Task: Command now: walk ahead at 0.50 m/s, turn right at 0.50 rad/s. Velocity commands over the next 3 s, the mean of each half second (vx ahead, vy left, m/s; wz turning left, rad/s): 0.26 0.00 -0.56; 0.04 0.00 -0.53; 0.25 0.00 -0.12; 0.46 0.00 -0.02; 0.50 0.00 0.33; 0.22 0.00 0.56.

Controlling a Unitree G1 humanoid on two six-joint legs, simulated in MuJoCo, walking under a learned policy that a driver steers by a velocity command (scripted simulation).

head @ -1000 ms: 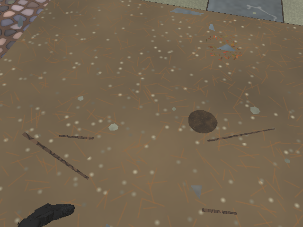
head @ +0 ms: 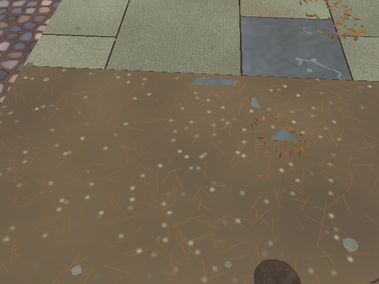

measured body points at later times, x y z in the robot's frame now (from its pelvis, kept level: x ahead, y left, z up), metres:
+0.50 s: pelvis +0.21 -0.04 +0.00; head +0.25 -0.07 +0.44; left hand +0.42 +0.21 -0.09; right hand +0.31 -0.35 -0.11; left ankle +0.35 +0.11 -0.69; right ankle +0.22 -0.12 -0.74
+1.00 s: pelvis +0.26 -0.03 +0.00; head +0.29 -0.05 +0.45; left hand +0.55 +0.11 -0.10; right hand +0.22 -0.34 -0.11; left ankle +0.35 +0.08 -0.74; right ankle +0.18 -0.14 -0.72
